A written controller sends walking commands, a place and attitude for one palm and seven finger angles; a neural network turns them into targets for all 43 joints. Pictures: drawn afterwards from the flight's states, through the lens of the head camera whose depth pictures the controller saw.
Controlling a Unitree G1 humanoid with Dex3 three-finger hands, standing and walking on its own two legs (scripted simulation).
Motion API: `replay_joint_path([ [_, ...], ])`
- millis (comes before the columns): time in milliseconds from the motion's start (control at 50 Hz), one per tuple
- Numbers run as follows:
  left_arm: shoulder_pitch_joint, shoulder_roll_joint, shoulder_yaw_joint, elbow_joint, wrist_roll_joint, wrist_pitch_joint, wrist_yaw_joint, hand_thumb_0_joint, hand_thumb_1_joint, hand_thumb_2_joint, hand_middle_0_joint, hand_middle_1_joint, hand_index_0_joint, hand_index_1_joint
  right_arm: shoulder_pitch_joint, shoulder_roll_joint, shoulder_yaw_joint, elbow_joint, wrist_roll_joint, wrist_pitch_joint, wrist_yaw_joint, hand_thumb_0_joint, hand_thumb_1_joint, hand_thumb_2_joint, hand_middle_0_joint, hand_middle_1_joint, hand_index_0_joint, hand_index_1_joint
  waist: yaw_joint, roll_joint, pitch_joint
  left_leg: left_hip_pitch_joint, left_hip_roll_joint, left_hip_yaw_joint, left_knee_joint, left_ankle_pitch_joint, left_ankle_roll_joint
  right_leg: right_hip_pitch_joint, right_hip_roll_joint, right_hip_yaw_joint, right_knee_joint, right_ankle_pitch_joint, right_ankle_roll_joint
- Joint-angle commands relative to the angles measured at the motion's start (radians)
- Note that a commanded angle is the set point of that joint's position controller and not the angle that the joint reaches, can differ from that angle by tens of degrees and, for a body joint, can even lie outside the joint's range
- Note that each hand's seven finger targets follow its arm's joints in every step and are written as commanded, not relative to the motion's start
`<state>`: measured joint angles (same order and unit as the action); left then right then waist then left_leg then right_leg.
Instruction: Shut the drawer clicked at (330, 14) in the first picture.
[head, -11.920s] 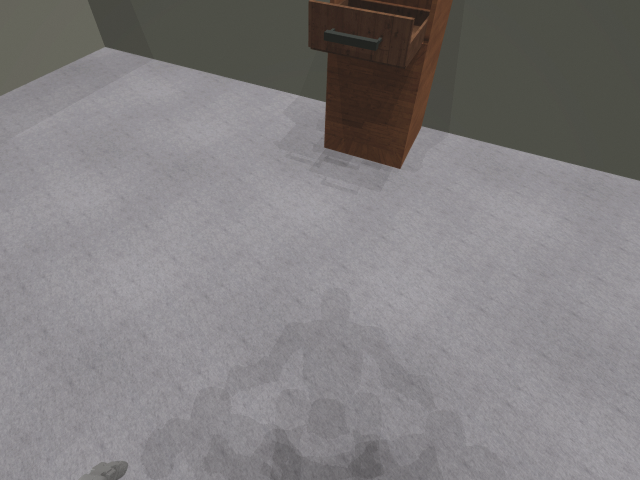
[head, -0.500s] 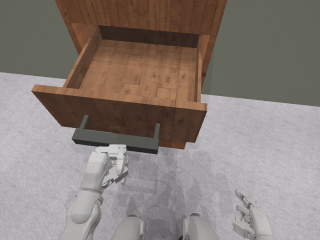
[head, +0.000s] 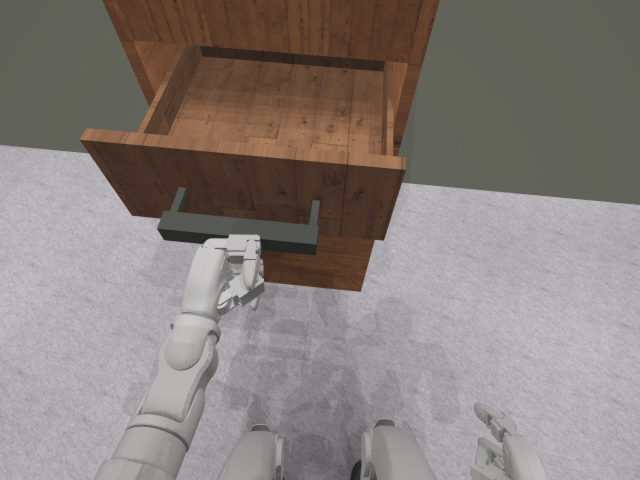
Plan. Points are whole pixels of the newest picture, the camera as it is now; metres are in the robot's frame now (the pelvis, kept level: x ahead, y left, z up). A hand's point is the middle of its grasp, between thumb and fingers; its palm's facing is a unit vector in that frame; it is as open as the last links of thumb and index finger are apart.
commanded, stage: push the drawer shut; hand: left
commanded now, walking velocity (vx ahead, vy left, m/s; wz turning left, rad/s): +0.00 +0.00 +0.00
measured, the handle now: (244, 217) +0.44 +0.10 +0.04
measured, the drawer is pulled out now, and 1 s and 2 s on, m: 0.20 0.07 0.00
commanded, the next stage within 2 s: pull the fist back off the drawer in 1.78 s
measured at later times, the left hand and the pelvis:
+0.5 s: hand (273, 234) +0.41 +0.06 +0.03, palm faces -0.13 -0.99 -0.06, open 3.3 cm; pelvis +0.00 +0.00 +0.00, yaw -1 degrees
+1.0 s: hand (279, 195) +0.48 +0.06 +0.03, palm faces -0.11 -0.99 -0.06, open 3.3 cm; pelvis +0.00 +0.00 +0.00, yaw -2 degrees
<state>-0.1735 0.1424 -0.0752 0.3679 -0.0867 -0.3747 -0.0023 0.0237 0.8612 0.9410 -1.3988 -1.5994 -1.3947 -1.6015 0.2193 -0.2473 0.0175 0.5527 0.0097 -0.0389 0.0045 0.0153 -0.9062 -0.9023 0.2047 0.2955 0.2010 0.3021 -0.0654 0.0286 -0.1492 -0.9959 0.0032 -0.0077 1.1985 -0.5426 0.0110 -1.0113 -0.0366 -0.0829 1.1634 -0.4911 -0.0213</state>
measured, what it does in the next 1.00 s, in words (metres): stands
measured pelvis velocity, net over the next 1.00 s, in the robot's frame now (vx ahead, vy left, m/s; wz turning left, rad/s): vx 0.00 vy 0.00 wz -0.03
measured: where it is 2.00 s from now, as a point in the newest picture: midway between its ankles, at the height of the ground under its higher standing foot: outside the picture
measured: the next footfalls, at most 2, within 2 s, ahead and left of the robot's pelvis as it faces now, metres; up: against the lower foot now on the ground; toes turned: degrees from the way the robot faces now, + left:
none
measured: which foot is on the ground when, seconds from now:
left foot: down 0.00-1.00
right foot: down 0.00-1.00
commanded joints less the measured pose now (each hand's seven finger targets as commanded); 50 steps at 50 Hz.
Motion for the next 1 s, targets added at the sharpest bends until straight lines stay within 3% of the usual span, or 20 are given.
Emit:
replay_joint_path([
  [0,-0.373,0.039,0.041,-0.183,0.000,-0.093,0.020,0.000,0.900,0.900,-1.400,-1.600,-1.400,-1.600,0.015,-0.135,-0.057,-0.114,-0.002,-0.034,-0.001,0.000,-0.900,-0.900,0.200,0.300,0.200,0.300,-0.042,-0.010,-0.361,0.203,-0.007,-0.033,-0.176,0.210,0.011,0.212,0.017,0.047,-0.163,0.153,-0.007],
  [20,-0.375,0.046,0.051,-0.165,0.000,-0.095,0.021,0.000,0.900,0.900,-1.400,-1.600,-1.400,-1.600,0.018,-0.135,-0.057,-0.113,-0.002,-0.030,0.000,0.000,-0.900,-0.900,0.200,0.300,0.200,0.300,-0.037,-0.018,-0.359,0.198,-0.008,-0.031,-0.178,0.212,0.010,0.219,0.017,0.049,-0.165,0.155,-0.008],
  [60,-0.439,0.030,0.032,-0.127,0.006,-0.097,0.023,0.000,0.900,0.900,-1.400,-1.600,-1.400,-1.600,0.025,-0.137,-0.056,-0.104,-0.001,-0.025,-0.001,0.000,-0.900,-0.900,0.200,0.300,0.200,0.300,-0.058,-0.017,-0.337,0.198,-0.006,-0.039,-0.180,0.205,0.012,0.189,0.019,0.042,-0.161,0.148,-0.007],
  [120,-0.515,0.026,0.040,-0.075,0.009,-0.103,0.030,0.000,0.900,0.900,-1.400,-1.600,-1.400,-1.600,0.037,-0.137,-0.059,-0.089,-0.003,-0.018,0.000,0.000,-0.900,-0.900,0.200,0.300,0.200,0.300,-0.064,-0.007,-0.344,0.198,-0.008,-0.035,-0.179,0.188,0.011,0.180,0.019,0.046,-0.165,0.136,-0.006],
  [160,-0.539,0.048,0.063,-0.056,0.014,-0.112,0.037,0.000,0.900,0.900,-1.400,-1.600,-1.400,-1.600,0.048,-0.142,-0.063,-0.082,-0.007,-0.015,-0.001,0.000,-0.900,-0.900,0.200,0.300,0.200,0.300,-0.064,-0.024,-0.376,0.200,-0.006,-0.037,-0.174,0.211,0.013,0.191,0.022,0.047,-0.158,0.155,-0.005],
  [240,-0.572,0.023,0.056,-0.021,0.014,-0.117,0.042,0.000,0.900,0.900,-1.400,-1.600,-1.400,-1.600,0.068,-0.139,-0.067,-0.073,-0.009,-0.005,0.005,0.000,-0.900,-0.900,0.200,0.300,0.200,0.300,-0.063,-0.002,-0.419,0.241,-0.004,-0.037,-0.177,0.267,0.006,0.200,0.023,0.044,-0.152,0.204,-0.007],
  [420,-0.683,0.075,0.129,0.088,0.011,-0.143,0.044,0.000,0.900,0.900,-1.400,-1.600,-1.400,-1.600,0.103,-0.139,-0.069,-0.045,-0.015,0.010,0.008,0.000,-0.900,-0.900,0.200,0.300,0.200,0.300,-0.079,-0.038,-0.418,0.181,-0.008,-0.014,-0.167,0.271,0.012,0.253,0.026,0.063,-0.163,0.253,0.000],
  [480,-0.690,0.078,0.137,0.100,0.017,-0.159,0.041,0.000,0.900,0.900,-1.400,-1.600,-1.400,-1.600,0.115,-0.137,-0.070,-0.043,-0.018,0.012,0.012,0.000,-0.900,-0.900,0.200,0.300,0.200,0.300,-0.070,-0.004,-0.442,0.201,-0.009,-0.013,-0.170,0.300,0.009,0.258,0.028,0.063,-0.154,0.280,-0.004],
  [560,-0.776,0.116,0.167,0.170,0.018,-0.169,0.042,0.000,0.900,0.900,-1.400,-1.600,-1.400,-1.600,0.128,-0.142,-0.068,-0.027,-0.019,0.015,0.011,0.000,-0.900,-0.900,0.200,0.300,0.200,0.300,-0.094,-0.031,-0.395,0.144,-0.011,-0.005,-0.166,0.237,0.015,0.254,0.031,0.074,-0.171,0.236,0.000],
  [680,-0.894,0.133,0.192,0.245,0.022,-0.187,0.035,0.000,0.900,0.900,-1.400,-1.600,-1.400,-1.600,0.158,-0.142,-0.068,-0.007,-0.024,0.017,0.010,0.000,-0.900,-0.900,0.200,0.300,0.200,0.300,-0.109,0.011,-0.447,0.160,-0.015,-0.002,-0.153,0.257,0.015,0.245,0.033,0.080,-0.163,0.259,0.002],
  [820,-0.988,0.146,0.219,0.344,0.023,-0.197,0.025,0.000,0.900,0.900,-1.400,-1.600,-1.400,-1.600,0.188,-0.145,-0.069,0.007,-0.031,0.022,0.015,0.000,-0.900,-0.900,0.200,0.300,0.200,0.300,-0.124,0.010,-0.476,0.156,-0.014,-0.005,-0.144,0.279,0.014,0.233,0.038,0.077,-0.153,0.281,0.003],
  [860,-1.023,0.192,0.256,0.379,0.027,-0.202,0.027,0.000,0.900,0.900,-1.400,-1.600,-1.400,-1.600,0.200,-0.151,-0.069,0.012,-0.033,0.022,0.015,0.000,-0.900,-0.900,0.200,0.300,0.200,0.300,-0.131,-0.012,-0.463,0.129,-0.013,-0.006,-0.141,0.258,0.018,0.234,0.040,0.082,-0.154,0.266,0.004],
  [880,-1.055,0.186,0.251,0.378,0.028,-0.208,0.025,0.000,0.900,0.900,-1.400,-1.600,-1.400,-1.600,0.204,-0.149,-0.067,0.014,-0.035,0.022,0.015,0.000,-0.900,-0.900,0.200,0.300,0.200,0.300,-0.136,0.004,-0.475,0.131,-0.015,-0.004,-0.141,0.258,0.018,0.232,0.040,0.083,-0.153,0.267,0.005],
  [920,-1.056,0.234,0.298,0.411,0.031,-0.213,0.026,0.000,0.900,0.900,-1.400,-1.600,-1.400,-1.600,0.213,-0.152,-0.068,0.016,-0.038,0.024,0.016,0.000,-0.900,-0.900,0.200,0.300,0.200,0.300,-0.129,-0.008,-0.491,0.107,-0.017,0.005,-0.133,0.258,0.020,0.262,0.041,0.093,-0.156,0.279,0.006],
  [980,-1.081,0.250,0.306,0.459,0.037,-0.215,0.012,0.000,0.900,0.900,-1.400,-1.600,-1.400,-1.600,0.226,-0.152,-0.062,0.016,-0.040,0.029,0.018,0.000,-0.900,-0.900,0.200,0.300,0.200,0.300,-0.134,0.001,-0.483,0.091,-0.018,0.003,-0.133,0.254,0.019,0.258,0.046,0.091,-0.150,0.282,0.004],
])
